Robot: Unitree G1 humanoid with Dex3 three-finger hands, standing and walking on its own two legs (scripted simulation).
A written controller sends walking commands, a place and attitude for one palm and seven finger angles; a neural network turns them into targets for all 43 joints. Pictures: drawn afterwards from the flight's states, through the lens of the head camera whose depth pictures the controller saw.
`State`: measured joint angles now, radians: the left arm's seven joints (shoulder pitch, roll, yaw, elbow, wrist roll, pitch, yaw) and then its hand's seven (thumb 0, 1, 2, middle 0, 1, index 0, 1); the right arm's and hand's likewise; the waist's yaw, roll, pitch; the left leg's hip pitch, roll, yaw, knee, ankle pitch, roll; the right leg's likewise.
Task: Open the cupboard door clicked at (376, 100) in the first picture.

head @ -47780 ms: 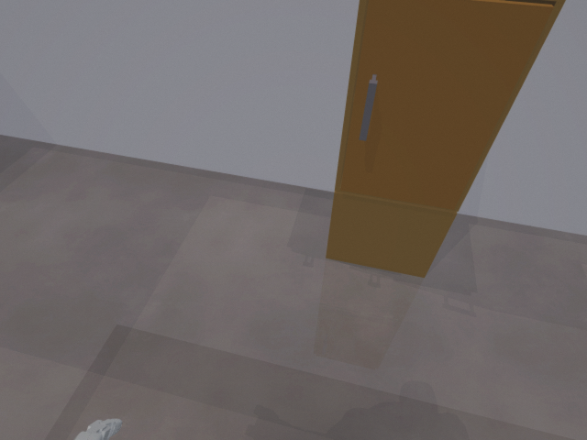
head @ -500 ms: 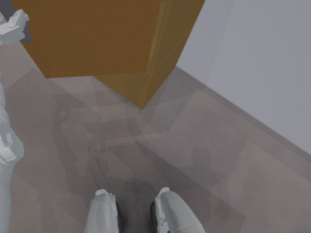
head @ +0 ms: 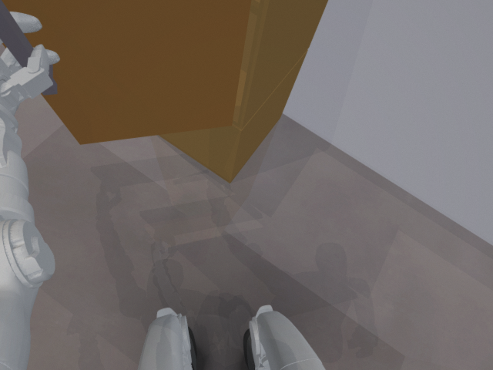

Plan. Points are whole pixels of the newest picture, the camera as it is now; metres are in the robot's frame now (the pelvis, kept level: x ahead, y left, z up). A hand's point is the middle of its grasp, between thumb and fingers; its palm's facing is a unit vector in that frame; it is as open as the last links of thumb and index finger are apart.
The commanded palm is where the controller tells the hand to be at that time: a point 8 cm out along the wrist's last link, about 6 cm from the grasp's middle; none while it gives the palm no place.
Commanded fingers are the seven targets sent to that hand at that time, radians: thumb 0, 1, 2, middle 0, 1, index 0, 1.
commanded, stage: pull the door open along its arc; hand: left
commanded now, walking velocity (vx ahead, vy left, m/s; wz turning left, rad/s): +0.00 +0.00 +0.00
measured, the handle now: (21, 38) +0.60 +0.26 +0.08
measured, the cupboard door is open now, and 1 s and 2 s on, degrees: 47 90 90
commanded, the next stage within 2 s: open thumb and fingers to let go in 0.78 s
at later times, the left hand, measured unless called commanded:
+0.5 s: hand (101, 156) +0.41 +0.15 +0.08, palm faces +0.44 -0.90 +0.05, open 6.2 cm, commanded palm +0.34 +0.20 +0.07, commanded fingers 0.00 0.90 0.90 -0.40 -1.35 -0.40 -1.35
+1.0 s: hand (162, 192) +0.36 +0.08 +0.07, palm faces +0.48 -0.88 -0.03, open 6.1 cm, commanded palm +0.31 +0.12 +0.07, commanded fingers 0.00 0.41 0.69 -0.37 -1.30 -0.37 -1.30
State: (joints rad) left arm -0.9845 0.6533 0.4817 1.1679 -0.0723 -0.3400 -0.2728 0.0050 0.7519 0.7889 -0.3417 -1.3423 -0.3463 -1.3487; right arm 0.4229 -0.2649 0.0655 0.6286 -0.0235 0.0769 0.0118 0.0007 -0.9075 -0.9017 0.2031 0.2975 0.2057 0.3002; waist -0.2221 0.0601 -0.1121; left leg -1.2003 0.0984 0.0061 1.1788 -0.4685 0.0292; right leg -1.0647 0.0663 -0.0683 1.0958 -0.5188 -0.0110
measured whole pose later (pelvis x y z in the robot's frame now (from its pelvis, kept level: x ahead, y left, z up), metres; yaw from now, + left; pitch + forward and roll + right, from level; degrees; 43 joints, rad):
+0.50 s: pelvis +0.03 -0.01 +0.03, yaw +3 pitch +19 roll -1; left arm -0.29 0.02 0.15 0.48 -0.03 -0.36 0.39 0.01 0.70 0.76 -0.32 -1.28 -0.33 -1.27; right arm 0.24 -0.20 0.01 0.54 -0.05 0.06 0.08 0.00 -0.91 -0.90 0.20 0.30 0.20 0.30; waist -0.05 0.03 -0.19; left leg -0.90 0.06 0.05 1.04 -0.47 0.01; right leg -0.80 0.03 -0.03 1.02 -0.55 -0.02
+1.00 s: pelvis +0.01 -0.05 +0.02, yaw +6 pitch +16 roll +1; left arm -0.20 -0.05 -0.03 0.48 0.07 -0.44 0.55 0.01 0.70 0.78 -0.34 -1.32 -0.32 -1.32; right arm 0.23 -0.21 -0.03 0.65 -0.09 0.03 0.03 0.01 -0.91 -0.90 0.20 0.30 0.20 0.30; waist -0.04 0.03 -0.16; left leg -0.88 0.04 -0.01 1.02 -0.42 -0.04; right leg -0.79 0.02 -0.09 1.07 -0.57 -0.08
